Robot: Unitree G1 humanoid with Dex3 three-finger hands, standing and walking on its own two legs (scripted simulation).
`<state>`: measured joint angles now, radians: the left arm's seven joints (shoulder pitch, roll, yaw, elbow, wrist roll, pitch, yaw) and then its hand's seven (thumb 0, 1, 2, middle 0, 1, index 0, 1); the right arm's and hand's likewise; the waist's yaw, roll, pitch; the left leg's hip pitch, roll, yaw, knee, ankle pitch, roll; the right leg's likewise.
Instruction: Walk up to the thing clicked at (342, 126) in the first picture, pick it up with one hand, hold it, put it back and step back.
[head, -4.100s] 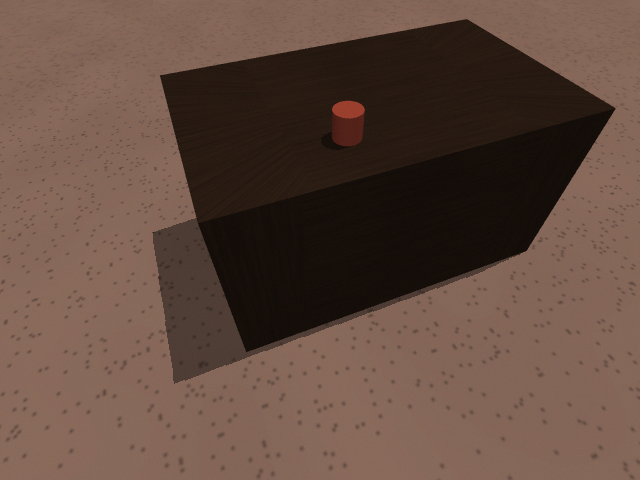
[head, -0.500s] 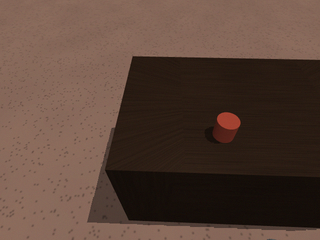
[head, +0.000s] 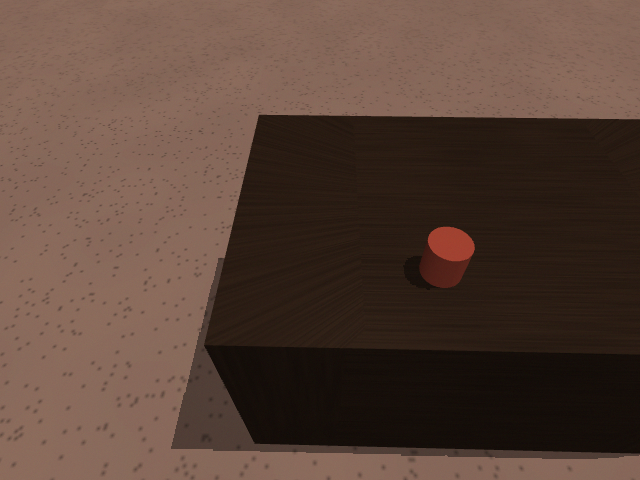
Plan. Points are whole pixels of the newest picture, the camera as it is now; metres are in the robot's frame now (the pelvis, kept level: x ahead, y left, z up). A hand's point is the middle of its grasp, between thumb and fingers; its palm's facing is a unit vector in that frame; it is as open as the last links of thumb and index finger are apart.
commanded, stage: stand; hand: right
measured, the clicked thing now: (445, 257) +0.51 -0.21 -0.09
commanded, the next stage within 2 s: none
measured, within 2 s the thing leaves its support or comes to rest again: neither
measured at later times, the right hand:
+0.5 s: hand out of the picture +0.09 -0.26 -0.16, palm faces -0.01 +0.94 -0.33, open 7.4 cm
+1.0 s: hand out of the picture +0.09 -0.26 -0.16, palm faces -0.02 +0.94 -0.33, open 7.4 cm
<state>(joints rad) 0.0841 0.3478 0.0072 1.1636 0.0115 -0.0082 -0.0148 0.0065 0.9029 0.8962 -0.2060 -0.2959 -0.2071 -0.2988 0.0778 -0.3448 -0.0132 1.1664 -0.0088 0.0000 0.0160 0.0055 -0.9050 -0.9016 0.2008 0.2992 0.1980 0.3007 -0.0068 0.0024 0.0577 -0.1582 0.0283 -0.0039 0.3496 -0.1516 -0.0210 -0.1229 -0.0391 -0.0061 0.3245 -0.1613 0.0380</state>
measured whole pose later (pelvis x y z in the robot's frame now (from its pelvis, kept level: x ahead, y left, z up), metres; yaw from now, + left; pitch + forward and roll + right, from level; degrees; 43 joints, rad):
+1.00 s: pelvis +0.01 -0.01 +0.00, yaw +0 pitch -2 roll +0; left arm 0.11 0.36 0.00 1.13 0.01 -0.01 -0.02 0.01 0.90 0.90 -0.21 -0.30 -0.21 -0.30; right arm 0.09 -0.35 0.00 1.14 -0.01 0.00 0.01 0.00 -0.90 -0.90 0.20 0.30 0.20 0.30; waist -0.01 0.01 0.06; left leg -0.14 0.04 -0.01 0.34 -0.16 -0.03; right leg -0.11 -0.03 -0.01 0.33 -0.18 0.03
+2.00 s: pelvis +0.02 -0.01 +0.00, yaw +0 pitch -2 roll +0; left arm 0.11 0.36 0.00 1.12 0.01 -0.01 -0.01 0.01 0.90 0.90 -0.21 -0.30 -0.21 -0.30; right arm 0.10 -0.35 0.00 1.13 -0.01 0.00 0.01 0.00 -0.90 -0.90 0.20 0.30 0.20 0.30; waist -0.01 0.00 0.06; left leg -0.13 0.04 -0.01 0.34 -0.17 -0.03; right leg -0.10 -0.03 -0.01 0.33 -0.19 0.03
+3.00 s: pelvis +0.03 -0.01 +0.00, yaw -1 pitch -1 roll +0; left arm 0.24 0.23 0.07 0.60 -0.03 -0.08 0.07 0.00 -0.49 0.06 -0.07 -0.05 -0.06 -0.06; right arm 0.32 -0.29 -0.19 0.34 0.04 -0.08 -0.07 -0.01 0.50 -0.06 0.05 0.06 0.05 0.06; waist -0.03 -0.02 0.01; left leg -0.16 0.04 0.02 0.41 -0.23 -0.03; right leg -0.14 -0.03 0.02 0.40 -0.24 0.03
